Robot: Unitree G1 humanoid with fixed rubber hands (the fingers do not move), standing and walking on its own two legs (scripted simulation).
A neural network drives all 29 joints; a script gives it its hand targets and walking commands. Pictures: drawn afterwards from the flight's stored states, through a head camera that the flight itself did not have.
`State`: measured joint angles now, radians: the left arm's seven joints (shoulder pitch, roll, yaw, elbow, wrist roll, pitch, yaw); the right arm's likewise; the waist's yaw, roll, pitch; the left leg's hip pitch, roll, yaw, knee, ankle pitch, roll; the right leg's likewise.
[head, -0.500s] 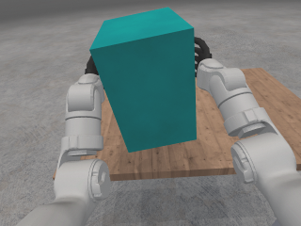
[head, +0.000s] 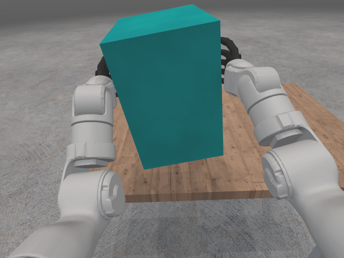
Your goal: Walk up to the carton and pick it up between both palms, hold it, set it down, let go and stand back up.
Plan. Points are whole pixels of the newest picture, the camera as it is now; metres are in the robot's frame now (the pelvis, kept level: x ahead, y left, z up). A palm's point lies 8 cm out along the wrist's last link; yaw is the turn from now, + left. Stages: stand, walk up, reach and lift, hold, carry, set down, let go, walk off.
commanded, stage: hold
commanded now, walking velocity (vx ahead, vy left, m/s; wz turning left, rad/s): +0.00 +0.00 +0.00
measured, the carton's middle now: (169, 84) +0.41 -0.01 +0.28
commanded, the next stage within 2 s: none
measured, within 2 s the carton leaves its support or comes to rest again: neither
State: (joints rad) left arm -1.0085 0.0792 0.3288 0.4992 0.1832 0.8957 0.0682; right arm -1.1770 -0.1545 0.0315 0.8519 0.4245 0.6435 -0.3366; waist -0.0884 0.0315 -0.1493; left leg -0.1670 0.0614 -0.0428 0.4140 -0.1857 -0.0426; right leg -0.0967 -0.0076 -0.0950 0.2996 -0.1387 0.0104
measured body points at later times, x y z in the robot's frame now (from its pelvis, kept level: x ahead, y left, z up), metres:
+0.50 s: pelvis +0.00 +0.00 +0.00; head -0.09 +0.01 +0.44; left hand +0.40 +0.14 +0.30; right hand +0.39 -0.14 +0.32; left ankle +0.03 +0.14 -0.75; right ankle +0.02 -0.13 -0.75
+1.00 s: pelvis +0.01 +0.00 +0.00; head -0.08 +0.01 +0.44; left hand +0.40 +0.14 +0.30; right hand +0.40 -0.14 +0.31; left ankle +0.03 +0.14 -0.75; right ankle +0.02 -0.13 -0.75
